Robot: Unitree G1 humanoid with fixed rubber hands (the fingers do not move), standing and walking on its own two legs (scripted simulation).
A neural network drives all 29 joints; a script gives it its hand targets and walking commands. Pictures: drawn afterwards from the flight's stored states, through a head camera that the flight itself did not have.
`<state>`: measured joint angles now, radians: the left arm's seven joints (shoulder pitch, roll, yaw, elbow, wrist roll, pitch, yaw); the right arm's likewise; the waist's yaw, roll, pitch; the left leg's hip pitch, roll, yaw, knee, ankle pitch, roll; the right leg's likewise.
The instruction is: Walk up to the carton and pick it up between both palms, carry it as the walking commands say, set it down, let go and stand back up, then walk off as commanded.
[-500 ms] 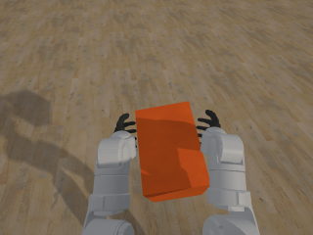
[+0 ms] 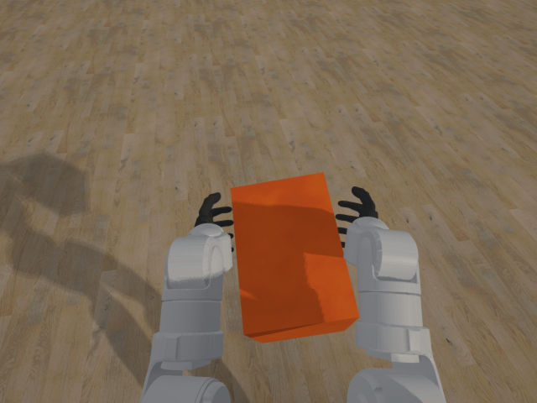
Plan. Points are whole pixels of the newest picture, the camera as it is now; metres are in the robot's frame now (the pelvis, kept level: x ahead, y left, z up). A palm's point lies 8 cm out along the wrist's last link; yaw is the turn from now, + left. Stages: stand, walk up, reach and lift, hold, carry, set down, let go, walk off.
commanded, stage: carry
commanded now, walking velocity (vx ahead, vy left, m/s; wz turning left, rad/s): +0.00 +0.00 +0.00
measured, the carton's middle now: (290, 263) +0.33 -0.01 +0.01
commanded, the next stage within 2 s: none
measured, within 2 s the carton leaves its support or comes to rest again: neither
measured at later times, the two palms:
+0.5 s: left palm (207, 238) +0.32 +0.12 +0.09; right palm (362, 232) +0.33 -0.11 +0.10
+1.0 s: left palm (224, 231) +0.33 +0.10 +0.10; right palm (378, 231) +0.34 -0.13 +0.10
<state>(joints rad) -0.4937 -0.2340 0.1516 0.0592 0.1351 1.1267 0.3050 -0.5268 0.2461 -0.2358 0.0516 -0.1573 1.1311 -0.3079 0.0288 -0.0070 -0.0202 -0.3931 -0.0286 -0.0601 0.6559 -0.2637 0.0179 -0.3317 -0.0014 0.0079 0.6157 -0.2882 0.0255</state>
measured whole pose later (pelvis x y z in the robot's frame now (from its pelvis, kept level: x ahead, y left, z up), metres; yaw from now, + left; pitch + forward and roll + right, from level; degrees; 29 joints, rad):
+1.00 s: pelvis +0.01 -0.01 +0.00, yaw +0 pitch +2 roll +0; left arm -0.48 -0.23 0.14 0.05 0.09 1.13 0.30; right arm -0.50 0.24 -0.23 0.00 -0.15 1.15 -0.32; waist 0.03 0.03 -0.03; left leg -0.38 -0.02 -0.06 0.62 -0.26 0.00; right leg -0.34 0.00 0.01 0.62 -0.31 0.01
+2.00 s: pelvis +0.02 -0.03 +0.00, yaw +0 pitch +3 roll +0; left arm -0.48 -0.23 0.14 0.02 0.08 1.15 0.32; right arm -0.50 0.24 -0.22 -0.03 -0.13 1.16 -0.33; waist 0.03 0.04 -0.02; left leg -0.39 0.00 -0.06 0.60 -0.27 -0.03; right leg -0.35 0.02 0.00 0.61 -0.31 -0.01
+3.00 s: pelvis +0.03 -0.04 +0.00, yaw -1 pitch +3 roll +1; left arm -0.48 -0.23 0.14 0.02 0.07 1.13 0.32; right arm -0.50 0.24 -0.22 -0.03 -0.13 1.14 -0.33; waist 0.03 0.05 -0.02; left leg -0.37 0.01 -0.06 0.57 -0.26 -0.05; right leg -0.35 0.03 0.00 0.61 -0.31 -0.03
